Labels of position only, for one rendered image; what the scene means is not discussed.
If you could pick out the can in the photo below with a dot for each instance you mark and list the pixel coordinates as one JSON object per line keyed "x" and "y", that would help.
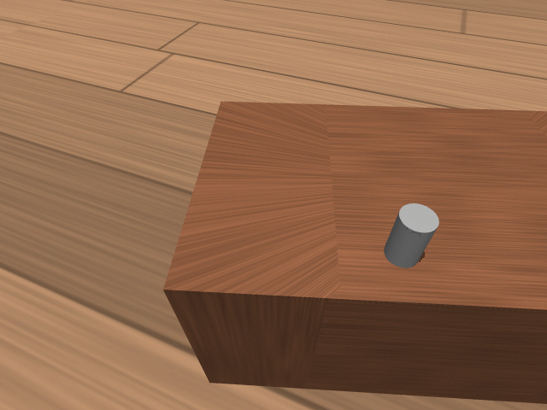
{"x": 411, "y": 233}

